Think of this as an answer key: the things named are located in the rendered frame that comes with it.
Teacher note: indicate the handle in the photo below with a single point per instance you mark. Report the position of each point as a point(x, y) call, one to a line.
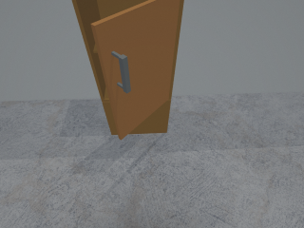
point(124, 69)

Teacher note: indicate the cupboard door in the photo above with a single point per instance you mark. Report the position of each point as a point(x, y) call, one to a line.
point(146, 34)

